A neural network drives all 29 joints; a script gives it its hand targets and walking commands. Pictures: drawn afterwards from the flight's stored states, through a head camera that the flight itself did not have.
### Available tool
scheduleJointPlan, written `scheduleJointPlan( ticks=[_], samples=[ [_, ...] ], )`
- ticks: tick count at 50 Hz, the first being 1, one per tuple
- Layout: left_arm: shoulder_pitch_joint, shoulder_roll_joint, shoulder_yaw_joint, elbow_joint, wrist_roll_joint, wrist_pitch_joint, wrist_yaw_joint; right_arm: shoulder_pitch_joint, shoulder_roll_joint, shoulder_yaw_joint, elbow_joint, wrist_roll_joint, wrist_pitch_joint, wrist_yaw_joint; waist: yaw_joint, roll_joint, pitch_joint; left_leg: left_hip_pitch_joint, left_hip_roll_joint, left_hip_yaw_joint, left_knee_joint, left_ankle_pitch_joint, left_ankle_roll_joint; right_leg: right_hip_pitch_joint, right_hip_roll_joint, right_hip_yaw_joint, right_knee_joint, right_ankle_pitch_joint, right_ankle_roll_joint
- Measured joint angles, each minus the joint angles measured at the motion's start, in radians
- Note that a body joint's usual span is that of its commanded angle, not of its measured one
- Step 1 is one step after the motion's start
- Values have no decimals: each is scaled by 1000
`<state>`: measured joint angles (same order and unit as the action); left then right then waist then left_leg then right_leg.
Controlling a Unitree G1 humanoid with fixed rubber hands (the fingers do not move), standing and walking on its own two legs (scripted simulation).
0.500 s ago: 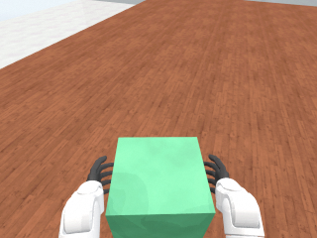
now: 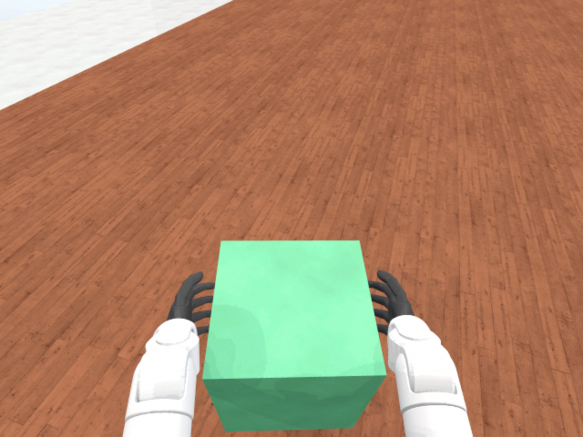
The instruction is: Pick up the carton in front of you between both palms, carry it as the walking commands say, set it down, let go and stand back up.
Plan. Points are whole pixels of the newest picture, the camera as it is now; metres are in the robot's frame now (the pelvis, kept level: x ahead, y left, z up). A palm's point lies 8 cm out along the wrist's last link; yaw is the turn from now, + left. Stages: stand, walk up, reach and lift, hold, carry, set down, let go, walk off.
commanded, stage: carry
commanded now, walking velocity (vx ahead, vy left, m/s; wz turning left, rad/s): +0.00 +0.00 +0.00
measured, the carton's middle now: (290, 339) +0.32 +0.00 -0.05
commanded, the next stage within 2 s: hold in 0.12 s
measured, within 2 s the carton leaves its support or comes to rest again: neither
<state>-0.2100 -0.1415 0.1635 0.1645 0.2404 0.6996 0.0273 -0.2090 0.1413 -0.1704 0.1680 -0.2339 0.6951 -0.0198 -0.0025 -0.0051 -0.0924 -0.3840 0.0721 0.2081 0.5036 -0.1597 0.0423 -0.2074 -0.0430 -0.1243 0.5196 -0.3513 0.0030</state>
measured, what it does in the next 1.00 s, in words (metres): stands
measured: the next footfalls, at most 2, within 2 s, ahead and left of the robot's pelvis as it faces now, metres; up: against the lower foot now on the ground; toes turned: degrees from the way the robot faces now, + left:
none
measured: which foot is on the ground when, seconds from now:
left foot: down 0.00-1.00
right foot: down 0.00-1.00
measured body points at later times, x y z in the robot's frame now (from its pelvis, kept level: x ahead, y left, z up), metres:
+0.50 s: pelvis -0.03 -0.01 +0.01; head -0.05 +0.02 +0.45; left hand +0.25 +0.16 +0.03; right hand +0.27 -0.14 +0.04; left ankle +0.07 +0.10 -0.73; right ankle -0.05 -0.12 -0.73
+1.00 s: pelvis -0.02 +0.02 +0.01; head -0.07 +0.05 +0.45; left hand +0.29 +0.16 +0.04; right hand +0.27 -0.14 +0.05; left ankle +0.06 +0.10 -0.73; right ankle -0.05 -0.12 -0.73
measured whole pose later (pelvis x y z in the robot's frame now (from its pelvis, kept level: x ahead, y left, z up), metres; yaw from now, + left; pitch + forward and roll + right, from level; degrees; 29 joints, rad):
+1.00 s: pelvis -0.02 +0.02 +0.01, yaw -3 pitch -9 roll +0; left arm -0.28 -0.16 0.21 0.24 0.29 0.74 0.03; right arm -0.29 0.16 -0.27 0.33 -0.27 0.65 0.02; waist 0.02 -0.07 0.04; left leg -0.15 -0.03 0.08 0.41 -0.12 0.05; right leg 0.00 0.00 0.10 0.45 -0.31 0.00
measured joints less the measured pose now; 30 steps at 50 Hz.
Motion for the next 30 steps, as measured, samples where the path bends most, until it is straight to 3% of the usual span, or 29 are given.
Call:
scheduleJointPlan(
  ticks=[7,10,13,22,30],
  samples=[
    [22,3,-16,-28,-7,34,3,21,-3,14,-22,5,29,1,2,-5,14,23,-2,0,-3,-2,1,22,-1,0,-2,-3,-1],
    [37,5,-31,-52,-7,34,10,33,-5,19,-31,7,15,7,-5,-25,91,116,-28,-35,-75,37,-14,112,22,64,-56,25,-16],
    [45,7,-41,-58,-4,24,12,39,-6,18,-29,10,-2,10,-5,-48,134,171,-49,-55,-127,69,-6,166,36,122,-88,48,-16],
    [52,8,-30,-62,5,8,21,11,-2,8,37,13,-52,17,8,-58,176,205,-44,-76,-141,96,-11,198,48,111,-86,48,-24],
    [35,6,-23,-42,8,20,25,6,-1,-5,71,16,-65,16,13,-57,185,209,-67,-137,-99,77,-14,190,60,155,-53,49,-21]
  ],
)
